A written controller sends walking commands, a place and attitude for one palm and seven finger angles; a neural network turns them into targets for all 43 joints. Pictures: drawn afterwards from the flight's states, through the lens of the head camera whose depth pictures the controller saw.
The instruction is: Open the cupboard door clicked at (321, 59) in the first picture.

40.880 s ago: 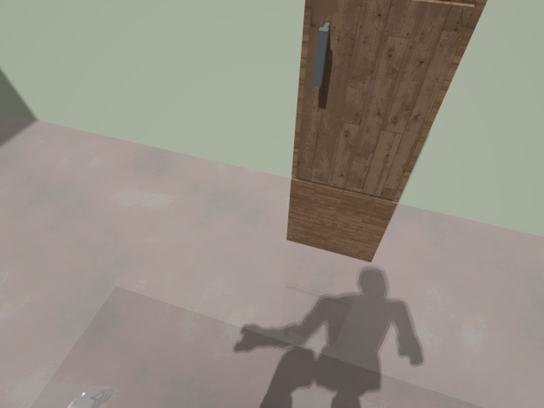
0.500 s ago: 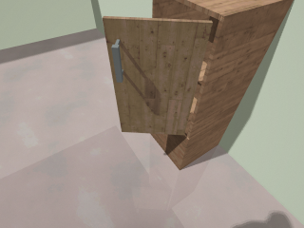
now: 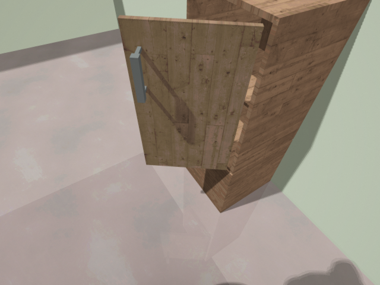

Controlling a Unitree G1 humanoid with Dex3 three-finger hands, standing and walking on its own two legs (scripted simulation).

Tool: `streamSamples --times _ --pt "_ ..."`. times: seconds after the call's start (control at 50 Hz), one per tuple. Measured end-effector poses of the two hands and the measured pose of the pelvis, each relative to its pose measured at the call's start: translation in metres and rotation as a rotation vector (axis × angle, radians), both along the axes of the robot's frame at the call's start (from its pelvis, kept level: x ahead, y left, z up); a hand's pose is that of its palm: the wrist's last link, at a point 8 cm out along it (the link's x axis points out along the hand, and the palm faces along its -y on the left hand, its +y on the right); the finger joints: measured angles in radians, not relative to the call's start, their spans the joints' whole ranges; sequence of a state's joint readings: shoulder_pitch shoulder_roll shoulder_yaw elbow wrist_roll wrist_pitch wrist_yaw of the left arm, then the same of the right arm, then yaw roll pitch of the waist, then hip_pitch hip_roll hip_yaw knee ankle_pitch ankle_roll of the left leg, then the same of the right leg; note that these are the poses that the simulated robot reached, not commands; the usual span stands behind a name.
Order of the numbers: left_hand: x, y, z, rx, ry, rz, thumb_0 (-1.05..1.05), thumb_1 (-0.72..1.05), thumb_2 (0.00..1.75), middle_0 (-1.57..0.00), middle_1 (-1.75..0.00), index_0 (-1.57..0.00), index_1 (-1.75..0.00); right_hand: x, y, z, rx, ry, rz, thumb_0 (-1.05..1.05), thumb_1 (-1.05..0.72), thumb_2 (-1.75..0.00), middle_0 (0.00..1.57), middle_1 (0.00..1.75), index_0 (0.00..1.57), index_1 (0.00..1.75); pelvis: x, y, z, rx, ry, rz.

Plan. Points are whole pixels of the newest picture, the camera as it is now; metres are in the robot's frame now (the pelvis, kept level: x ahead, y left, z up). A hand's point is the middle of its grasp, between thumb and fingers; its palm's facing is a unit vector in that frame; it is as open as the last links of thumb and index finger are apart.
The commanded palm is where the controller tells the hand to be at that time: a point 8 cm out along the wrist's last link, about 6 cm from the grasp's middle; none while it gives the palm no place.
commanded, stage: shuffle to correct the standing spot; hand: left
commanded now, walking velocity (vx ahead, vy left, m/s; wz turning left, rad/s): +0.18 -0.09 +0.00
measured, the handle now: (140, 75) +0.59 +0.18 +0.12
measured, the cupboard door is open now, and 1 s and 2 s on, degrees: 54 54 54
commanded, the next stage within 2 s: come to a stop and stand still in 0.02 s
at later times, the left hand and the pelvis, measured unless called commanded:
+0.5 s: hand out of the picture +0.11 +0.19 -0.17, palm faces +0.01 -0.98 -0.18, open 7.4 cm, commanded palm none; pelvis +0.05 +0.01 +0.01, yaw -2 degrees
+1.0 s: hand out of the picture +0.11 +0.12 -0.15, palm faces -0.03 -0.96 -0.27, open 7.3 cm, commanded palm none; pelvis +0.04 -0.07 +0.00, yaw -1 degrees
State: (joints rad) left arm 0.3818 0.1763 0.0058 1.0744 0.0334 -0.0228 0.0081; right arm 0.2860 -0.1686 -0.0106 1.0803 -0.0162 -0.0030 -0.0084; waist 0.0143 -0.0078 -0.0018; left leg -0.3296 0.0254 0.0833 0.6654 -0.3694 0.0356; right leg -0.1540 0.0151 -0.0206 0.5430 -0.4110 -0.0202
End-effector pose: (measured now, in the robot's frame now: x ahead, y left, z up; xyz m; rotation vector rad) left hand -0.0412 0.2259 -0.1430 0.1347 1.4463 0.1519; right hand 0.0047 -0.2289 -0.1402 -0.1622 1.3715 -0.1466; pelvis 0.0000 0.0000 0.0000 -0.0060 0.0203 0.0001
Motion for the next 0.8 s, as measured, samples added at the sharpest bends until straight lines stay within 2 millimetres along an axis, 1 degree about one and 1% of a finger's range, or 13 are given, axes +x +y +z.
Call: streamSamples --times 0.04,0.08,0.16,0.2,0.26,0.3,0.34,0.44,0.48,0.54,0.62,0.68,0.8 --pt "-0.006 -0.006 0.000 -0.008 0.019 0.024 0.00 0.91 0.90 -0.20 -0.30 -0.19 -0.30 0.008 -0.001 0.002 -0.002 0.018 0.011 0.00 -0.91 -0.90 0.20 0.30 0.20 0.30 0.009 -0.001 0.001 -0.003 0.003 0.006" --pt "-0.013 -0.012 0.000 -0.021 0.051 0.043 0.00 0.91 0.90 -0.20 -0.30 -0.19 -0.30 0.023 0.000 0.005 -0.008 0.013 0.020 0.00 -0.91 -0.90 0.20 0.30 0.20 0.30 0.018 0.000 0.002 -0.004 0.004 0.007" --pt "-0.022 -0.018 -0.003 -0.062 0.140 0.063 0.00 0.91 0.90 -0.20 -0.30 -0.19 -0.30 0.071 0.007 0.011 -0.026 -0.056 0.041 0.01 -0.91 -0.90 0.20 0.30 0.20 0.30 0.037 0.007 0.000 -0.005 0.004 0.006" --pt "-0.022 -0.017 -0.010 -0.083 0.183 0.065 0.00 0.91 0.90 -0.20 -0.30 -0.20 -0.30 0.096 0.012 0.009 -0.044 -0.117 0.047 0.01 -0.91 -0.90 0.20 0.30 0.20 0.30 0.048 0.013 -0.007 -0.017 -0.003 -0.005" --pt "-0.005 -0.010 -0.015 -0.085 0.204 0.043 0.01 0.91 0.90 -0.20 -0.30 -0.20 -0.30 0.117 0.021 0.012 -0.054 -0.183 0.024 0.00 -0.91 -0.90 0.20 0.30 0.20 0.30 0.058 0.018 -0.008 -0.006 -0.019 -0.038" --pt "0.018 -0.004 -0.014 -0.071 0.171 0.024 0.01 0.91 0.90 -0.20 -0.30 -0.20 -0.30 0.122 0.027 0.017 -0.050 -0.197 0.014 0.00 -0.91 -0.90 0.20 0.30 0.20 0.30 0.062 0.020 -0.003 -0.007 -0.024 -0.047" --pt "0.047 0.002 -0.012 -0.056 0.108 0.011 0.01 0.91 0.90 -0.20 -0.30 -0.20 -0.30 0.125 0.026 0.022 -0.060 -0.206 -0.003 -0.01 -0.93 -0.90 0.20 0.30 0.20 0.30 0.062 0.021 0.003 -0.011 -0.024 -0.043" --pt "0.113 0.011 -0.003 -0.018 -0.070 -0.019 0.01 0.91 0.90 -0.20 -0.30 -0.19 -0.29 0.120 0.014 0.028 -0.073 -0.176 0.005 -0.02 -0.95 -0.90 0.20 0.30 0.20 0.30 0.054 0.015 0.010 -0.018 -0.012 -0.033" --pt "0.132 0.011 0.001 -0.004 -0.124 -0.031 0.00 0.91 0.90 -0.19 -0.30 -0.19 -0.29 0.113 0.007 0.028 -0.074 -0.162 0.001 -0.02 -0.95 -0.90 0.20 0.30 0.20 0.30 0.051 0.010 0.011 -0.019 -0.009 -0.030" --pt "0.153 0.006 0.007 0.013 -0.185 -0.051 0.00 0.91 0.90 -0.19 -0.30 -0.19 -0.29 0.098 -0.005 0.025 -0.065 -0.141 -0.012 -0.01 -0.94 -0.90 0.20 0.30 0.20 0.30 0.045 -0.001 0.012 -0.016 -0.008 -0.026" --pt "0.166 -0.007 0.011 0.043 -0.252 -0.093 0.00 0.91 0.90 -0.19 -0.30 -0.19 -0.29 0.077 -0.026 0.011 -0.032 -0.123 -0.040 -0.01 -0.92 -0.90 0.20 0.30 0.20 0.30 0.039 -0.017 0.003 0.000 0.004 -0.035" --pt "0.166 -0.017 0.008 0.070 -0.267 -0.138 0.00 0.91 0.90 -0.19 -0.30 -0.19 -0.29 0.066 -0.042 -0.007 -0.014 -0.139 -0.067 0.00 -0.92 -0.90 0.20 0.30 0.20 0.30 0.035 -0.028 -0.010 0.022 -0.014 -0.046" --pt "0.161 -0.039 0.017 0.080 -0.263 -0.155 0.01 0.91 0.90 -0.20 -0.30 -0.20 -0.30 0.037 -0.050 -0.021 0.034 -0.119 -0.103 0.00 -0.91 -0.90 0.20 0.30 0.19 0.30 0.038 -0.043 -0.011 0.028 -0.046 -0.023"
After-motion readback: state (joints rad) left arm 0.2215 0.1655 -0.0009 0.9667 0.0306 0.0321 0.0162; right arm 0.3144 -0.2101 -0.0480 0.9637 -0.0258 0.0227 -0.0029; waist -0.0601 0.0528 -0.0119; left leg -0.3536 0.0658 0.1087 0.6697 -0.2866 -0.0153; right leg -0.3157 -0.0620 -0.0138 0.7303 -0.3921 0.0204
